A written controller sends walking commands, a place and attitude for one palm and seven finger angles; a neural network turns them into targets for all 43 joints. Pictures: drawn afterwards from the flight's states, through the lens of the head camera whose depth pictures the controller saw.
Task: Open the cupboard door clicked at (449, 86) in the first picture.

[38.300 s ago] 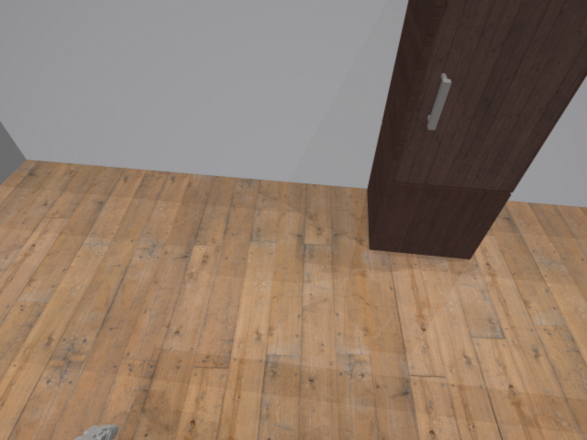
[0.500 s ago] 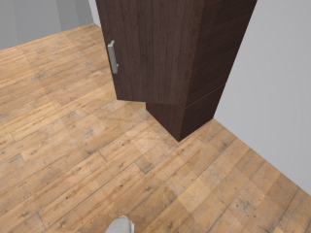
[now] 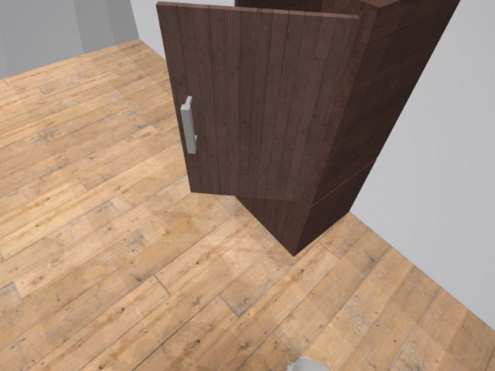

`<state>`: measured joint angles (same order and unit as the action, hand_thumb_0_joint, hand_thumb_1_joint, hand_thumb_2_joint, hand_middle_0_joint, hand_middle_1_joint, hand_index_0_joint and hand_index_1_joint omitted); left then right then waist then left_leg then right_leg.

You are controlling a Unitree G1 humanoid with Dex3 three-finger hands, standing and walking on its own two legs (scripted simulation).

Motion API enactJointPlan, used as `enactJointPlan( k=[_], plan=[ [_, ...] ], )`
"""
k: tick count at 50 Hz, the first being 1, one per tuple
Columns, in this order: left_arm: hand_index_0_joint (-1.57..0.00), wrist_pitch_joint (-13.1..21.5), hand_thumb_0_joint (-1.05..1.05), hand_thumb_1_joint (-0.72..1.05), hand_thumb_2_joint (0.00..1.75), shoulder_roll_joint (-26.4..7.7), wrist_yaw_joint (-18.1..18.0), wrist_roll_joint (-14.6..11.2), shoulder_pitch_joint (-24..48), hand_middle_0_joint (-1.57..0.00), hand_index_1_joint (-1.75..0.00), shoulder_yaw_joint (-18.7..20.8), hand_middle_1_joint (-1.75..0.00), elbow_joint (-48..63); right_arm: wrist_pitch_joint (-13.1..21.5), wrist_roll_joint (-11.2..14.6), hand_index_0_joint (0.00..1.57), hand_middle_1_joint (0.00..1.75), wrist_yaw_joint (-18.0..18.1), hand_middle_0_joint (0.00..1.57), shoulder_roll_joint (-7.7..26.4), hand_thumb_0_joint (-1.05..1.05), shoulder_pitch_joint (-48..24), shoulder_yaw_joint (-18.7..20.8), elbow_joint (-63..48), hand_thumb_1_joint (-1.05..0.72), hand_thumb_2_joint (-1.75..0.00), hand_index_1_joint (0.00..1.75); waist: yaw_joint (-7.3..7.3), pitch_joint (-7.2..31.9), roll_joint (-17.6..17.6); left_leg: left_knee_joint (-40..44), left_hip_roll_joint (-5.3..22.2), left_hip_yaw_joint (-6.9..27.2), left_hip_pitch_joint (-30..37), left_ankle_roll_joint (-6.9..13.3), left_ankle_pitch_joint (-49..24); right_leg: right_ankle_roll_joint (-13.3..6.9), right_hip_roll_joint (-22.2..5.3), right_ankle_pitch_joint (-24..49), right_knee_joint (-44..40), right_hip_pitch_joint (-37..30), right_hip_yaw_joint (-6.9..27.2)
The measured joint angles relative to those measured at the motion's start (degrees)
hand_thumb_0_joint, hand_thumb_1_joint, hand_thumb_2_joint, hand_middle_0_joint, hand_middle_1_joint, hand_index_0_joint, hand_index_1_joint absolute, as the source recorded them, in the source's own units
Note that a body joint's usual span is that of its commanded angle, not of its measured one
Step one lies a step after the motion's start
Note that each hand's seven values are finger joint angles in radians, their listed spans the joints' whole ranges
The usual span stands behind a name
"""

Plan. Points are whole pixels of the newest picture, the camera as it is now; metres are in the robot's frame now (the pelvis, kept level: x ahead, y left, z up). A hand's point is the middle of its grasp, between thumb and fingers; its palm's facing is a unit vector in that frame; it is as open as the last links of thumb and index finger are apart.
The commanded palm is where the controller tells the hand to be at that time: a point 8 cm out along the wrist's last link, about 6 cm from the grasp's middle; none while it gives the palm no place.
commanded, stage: come to a stop and stand still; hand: left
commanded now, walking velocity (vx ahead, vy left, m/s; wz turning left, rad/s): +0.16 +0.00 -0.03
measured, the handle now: (190, 125) +0.67 +0.20 -0.03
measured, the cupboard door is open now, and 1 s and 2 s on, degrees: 46 46 46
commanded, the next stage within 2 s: look again from close up in 1.64 s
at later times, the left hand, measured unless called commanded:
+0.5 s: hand (156, 369) +0.15 +0.18 -0.19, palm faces +0.06 -0.98 -0.20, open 7.3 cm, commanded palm none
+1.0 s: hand out of the picture +0.05 +0.12 -0.18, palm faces +0.05 -0.99 -0.15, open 7.4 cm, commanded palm none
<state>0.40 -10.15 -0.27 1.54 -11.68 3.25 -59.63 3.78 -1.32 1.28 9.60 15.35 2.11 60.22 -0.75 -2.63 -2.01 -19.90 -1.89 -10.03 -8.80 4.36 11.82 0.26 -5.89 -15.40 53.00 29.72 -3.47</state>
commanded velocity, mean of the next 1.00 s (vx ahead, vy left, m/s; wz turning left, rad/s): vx -0.07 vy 0.00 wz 0.00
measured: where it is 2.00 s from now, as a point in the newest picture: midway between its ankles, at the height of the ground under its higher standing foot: outside the picture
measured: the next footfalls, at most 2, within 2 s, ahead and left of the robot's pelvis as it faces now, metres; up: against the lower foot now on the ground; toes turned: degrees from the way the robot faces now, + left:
right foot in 0.16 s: +0.13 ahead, -0.13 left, +0.00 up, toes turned -6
left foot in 0.42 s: +0.15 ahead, +0.11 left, +0.00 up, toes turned +3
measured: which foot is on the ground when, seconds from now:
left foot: down 0.00-0.18, up 0.20-0.40, down 0.42-1.00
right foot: up 0.00-0.14, down 0.16-0.46, up 0.48-0.70, down 0.72-1.00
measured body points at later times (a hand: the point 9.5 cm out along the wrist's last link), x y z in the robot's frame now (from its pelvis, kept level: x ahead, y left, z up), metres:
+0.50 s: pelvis +0.07 +0.00 -0.01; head +0.10 +0.01 +0.43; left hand +0.15 +0.23 -0.17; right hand +0.10 -0.23 -0.17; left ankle +0.09 +0.11 -0.74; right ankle +0.08 -0.12 -0.74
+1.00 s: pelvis +0.06 -0.03 +0.00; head +0.08 -0.03 +0.45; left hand +0.05 +0.17 -0.17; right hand +0.07 -0.26 -0.16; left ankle +0.09 +0.11 -0.74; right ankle +0.02 -0.12 -0.74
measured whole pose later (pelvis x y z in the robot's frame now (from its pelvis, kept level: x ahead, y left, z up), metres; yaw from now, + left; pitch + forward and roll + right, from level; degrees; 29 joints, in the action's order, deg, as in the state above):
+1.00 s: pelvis +0.06 -0.03 +0.00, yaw +1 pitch -1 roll +0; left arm -0.4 -7.0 -1.5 0.3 -17.2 -0.3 -64.9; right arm -1.1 -0.7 1.3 8.9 13.8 1.2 65.4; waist 0.0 -2.0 -0.6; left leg -25.2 2.9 -3.1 -13.4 -1.7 10.6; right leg -2.0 0.7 -18.2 25.0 5.7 -3.6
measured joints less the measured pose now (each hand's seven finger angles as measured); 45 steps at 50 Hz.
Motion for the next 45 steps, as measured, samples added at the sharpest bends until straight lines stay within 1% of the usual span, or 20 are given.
enactJointPlan(
  k=[5, 6, 8, 9, 11, 13, 16, 18, 20, 21, 22, 23, 25, 28, 30, 33, 36, 39, 41, 45],
  plan=[
    [-0.20, -0.06, 0.01, 0.92, 0.89, -0.50, 0.21, -0.15, 4.24, -0.20, -0.30, -0.44, -0.30, 1.87, -1.12, -0.39, 0.20, 0.30, -0.20, 0.20, -0.37, -0.01, 4.62, -0.53, 3.09, -0.94, -0.90, 0.29, 1.92, 0.06, 0.90, -1.10, 0.16, 0.10, 2.46, -0.93, 3.26, -0.53, 1.03, -0.44, -11.22, -4.71, -0.59],
    [-0.20, 0.05, 0.01, 0.92, 0.89, -0.48, 0.23, -0.15, 4.76, -0.20, -0.30, -0.56, -0.30, 2.14, -1.36, -0.41, 0.20, 0.30, -0.23, 0.20, -0.52, -0.01, 5.43, -0.60, 3.64, -0.93, -0.90, 0.29, 2.27, 0.05, 1.14, -2.10, 0.37, 0.11, 2.64, -1.25, 4.34, -0.69, 1.45, -0.25, -13.67, -6.34, -0.86],
    [-0.20, 0.76, 0.01, 0.91, 0.89, -0.56, 0.16, -0.20, 5.32, -0.20, -0.30, -0.91, -0.30, 2.66, -1.75, -0.15, 0.20, 0.30, -0.16, 0.20, -1.03, -0.01, 7.12, -0.87, 4.66, -0.93, -0.90, 0.29, 2.71, 0.11, 1.12, -5.80, 0.68, 0.15, 2.30, -2.13, 7.37, -1.18, 2.08, 3.81, -20.05, -10.69, -1.19],
    [-0.20, 1.36, 0.01, 0.91, 0.89, -0.24, -0.13, -0.32, 5.58, -0.20, -0.30, -1.06, -0.30, 2.52, -2.05, 0.12, 0.20, 0.30, -0.16, 0.20, -1.05, 0.00, 7.38, -0.98, 5.26, -0.92, -0.90, 0.29, 2.75, -0.01, 1.76, -8.55, 1.42, 0.40, 1.57, -2.64, 9.16, -1.54, 2.68, 2.11, -20.48, -11.47, -1.36],
    [-0.20, 2.00, 0.00, 0.91, 0.89, 0.71, -0.68, -0.74, 5.91, -0.20, -0.30, -1.87, -0.30, 2.03, -3.21, 0.65, 0.20, 0.30, -0.04, 0.19, -0.92, 0.00, 6.84, -1.04, 5.97, -0.92, -0.90, 0.29, 3.55, -0.72, 3.43, -14.84, 2.42, 2.90, -0.76, -4.52, 14.24, -2.10, 3.77, -0.13, -19.94, -12.37, -2.31],
    [-0.20, 1.81, 0.00, 0.91, 0.89, 1.31, -1.25, -0.77, 6.00, -0.20, -0.30, -2.44, -0.30, 1.65, -4.35, 1.15, 0.20, 0.30, 0.19, 0.19, -1.38, 0.00, 5.69, -1.01, 6.10, -0.92, -0.90, 0.29, 3.90, -1.22, 3.35, -20.32, 2.50, 4.93, -3.64, -5.61, 17.88, -2.39, 3.93, -0.31, -20.91, -13.50, -2.77],
    [-0.20, 0.79, 0.00, 0.91, 0.89, 2.00, -1.77, -0.70, 5.94, -0.20, -0.30, -2.66, -0.30, 0.94, -5.25, 1.58, 0.20, 0.30, 0.32, 0.19, -2.12, 0.00, 3.55, -0.80, 5.45, -0.92, -0.90, 0.29, 3.57, -1.82, 2.25, -21.56, 2.79, 6.43, -6.38, -6.62, 17.18, -2.23, 3.67, 0.42, -22.75, -15.03, -2.88],
    [-0.20, 0.29, 0.00, 0.91, 0.89, 2.20, -2.17, -1.06, 5.71, -0.21, -0.30, -1.95, -0.30, 0.83, -5.52, 1.51, 0.20, 0.30, 0.24, 0.19, -2.35, 0.00, 2.17, -0.59, 4.65, -0.91, -0.90, 0.29, 3.08, -2.03, 1.61, -18.86, 3.11, 6.73, -7.13, -7.08, 14.04, -1.84, 3.43, 0.39, -22.97, -15.53, -2.97],
    [-0.21, -0.27, -0.01, 0.92, 0.89, 1.69, -2.31, -1.07, 5.47, -0.21, -0.30, -1.37, -0.30, 1.00, -5.69, 1.27, 0.20, 0.30, 0.12, 0.19, -2.33, 0.00, 0.83, -0.27, 3.70, -0.91, -0.90, 0.29, 2.45, -2.21, 1.10, -14.74, 3.44, 6.56, -6.97, -7.24, 9.10, -1.33, 3.23, -0.29, -21.80, -15.44, -3.01],
    [-0.21, -0.67, -0.01, 0.92, 0.89, 1.43, -2.27, -1.04, 5.20, -0.21, -0.30, -1.21, -0.30, 1.02, -5.63, 1.14, 0.20, 0.30, 0.05, 0.19, -2.12, 0.00, 0.32, -0.08, 3.16, -0.91, -0.90, 0.29, 2.19, -2.18, 1.16, -12.31, 3.82, 6.45, -6.57, -6.94, 4.45, -1.03, 3.32, -0.89, -20.70, -15.16, -3.09],
    [-0.21, -1.19, -0.01, 0.92, 0.89, 1.06, -2.20, -1.08, 4.93, -0.21, -0.30, -1.02, -0.30, 0.96, -5.57, 0.94, 0.20, 0.30, 0.05, 0.19, -2.06, 0.00, -0.29, 0.13, 2.77, -0.91, -0.90, 0.29, 1.91, -2.17, 0.83, -12.40, 3.74, 6.16, -6.67, -5.79, 2.09, -0.68, 3.09, -1.55, -19.54, -14.86, -2.96],
    [-0.21, -1.80, -0.01, 0.92, 0.89, 0.62, -2.22, -1.11, 4.49, -0.21, -0.30, -0.84, -0.30, 0.96, -5.60, 0.73, 0.20, 0.30, 0.04, 0.19, -2.09, 0.00, -0.81, 0.23, 2.26, -0.91, -0.90, 0.29, 1.49, -1.97, 0.27, -13.14, 3.46, 5.76, -6.85, -4.68, 2.35, -0.36, 2.76, -1.99, -18.78, -14.57, -2.60],
    [-0.21, -3.01, -0.01, 0.92, 0.89, -0.24, -2.27, -1.13, 3.42, -0.21, -0.30, -0.52, -0.30, 1.01, -5.51, 0.33, 0.20, 0.30, 0.26, 0.19, -2.15, 0.00, -1.79, 0.27, 1.04, -0.91, -0.90, 0.29, 0.80, -1.34, -0.42, -13.31, 3.15, 5.02, -7.04, -3.24, 3.84, -0.16, 2.91, -7.08, -14.55, -12.95, -1.11],
    [-0.20, -3.95, 0.00, 0.92, 0.89, -1.09, -2.08, -1.01, 2.27, -0.21, -0.30, -0.16, -0.30, 0.79, -5.06, -0.16, 0.20, 0.30, 0.95, 0.20, -1.54, 0.00, -3.44, 0.16, -0.44, -0.93, -0.90, 0.29, 0.49, -1.15, -0.24, -11.72, 3.00, 5.03, -7.30, -2.75, 3.09, -0.35, 4.15, -12.85, -6.39, -10.83, 1.31],
    [-0.20, -4.01, 0.00, 0.91, 0.89, -1.35, -1.90, -0.99, 1.39, -0.20, -0.30, -0.10, -0.30, 0.64, -4.88, -0.23, 0.20, 0.30, 0.90, 0.20, -0.94, 0.00, -4.62, 0.04, -1.10, -0.93, -0.90, 0.29, 0.20, -1.13, 0.29, -10.42, 3.08, 5.14, -7.47, -2.78, 1.92, -0.24, 4.58, -13.46, -5.35, -11.07, 1.83],
    [-0.20, -3.69, 0.00, 0.91, 0.89, -1.53, -1.57, -0.88, -0.36, -0.20, -0.30, -0.37, -0.30, 0.23, -4.69, -0.10, 0.20, 0.30, 0.62, 0.20, -0.17, 0.00, -6.15, 0.02, -1.58, -0.92, -0.90, 0.29, -0.15, -0.76, 1.03, -9.07, 3.34, 5.08, -7.85, -3.17, 0.67, -0.04, 4.58, -11.23, -11.14, -13.96, 1.49],
    [-0.20, -2.86, 0.00, 0.91, 0.89, -1.73, -1.40, -0.58, -2.61, -0.20, -0.30, -0.78, -0.30, -0.32, -4.70, 0.44, 0.21, 0.30, 0.28, 0.20, 0.25, 0.00, -6.94, 0.15, -1.79, -0.92, -0.90, 0.30, -0.45, 0.03, 0.89, -10.21, 3.30, 4.57, -9.11, -4.08, 0.83, -0.45, 4.28, -4.61, -22.08, -18.53, 1.81],
    [-0.20, -2.13, 0.01, 0.91, 0.89, -0.65, -1.31, -0.52, -4.22, -0.20, -0.30, -1.73, -0.30, -2.09, -5.15, 0.70, 0.20, 0.30, -0.10, 0.20, 0.88, 0.00, -6.91, 0.27, -1.05, -0.92, -0.90, 0.29, 0.31, 0.30, 2.50, -9.16, 4.03, 5.80, -8.27, -4.90, 0.44, -1.33, 5.35, -4.24, -23.45, -19.69, 0.84],
    [-0.20, -1.55, 0.01, 0.91, 0.89, -0.04, -1.29, -0.68, -5.22, -0.20, -0.30, -2.34, -0.30, -3.02, -5.14, 0.66, 0.20, 0.30, -0.30, 0.20, 0.88, 0.00, -6.15, 0.05, -0.20, -0.91, -0.90, 0.29, 0.59, 0.72, 2.55, -7.58, 4.07, 6.38, -7.30, -5.22, -0.78, -1.66, 5.60, -3.92, -24.52, -20.60, 0.37],
    [-0.20, -1.14, 0.01, 0.91, 0.89, 1.36, -1.27, -1.04, -5.90, -0.20, -0.30, -3.16, -0.30, -4.42, -4.95, 0.69, 0.20, 0.30, -0.33, 0.19, 0.35, 0.00, -4.26, -0.44, 2.27, -0.91, -0.90, 0.29, 0.57, 0.93, 1.95, -6.13, 4.39, 6.74, -5.75, -5.68, -1.19, -1.96, 6.05, -3.34, -26.32, -22.37, 0.04]
  ],
)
